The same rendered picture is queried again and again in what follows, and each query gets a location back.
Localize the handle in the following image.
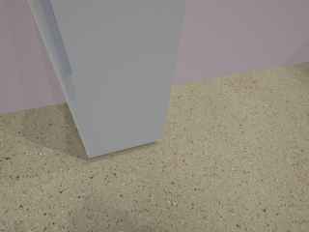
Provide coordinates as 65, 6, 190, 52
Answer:
40, 0, 72, 76

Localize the fridge door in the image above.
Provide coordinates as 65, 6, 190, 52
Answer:
32, 0, 187, 157

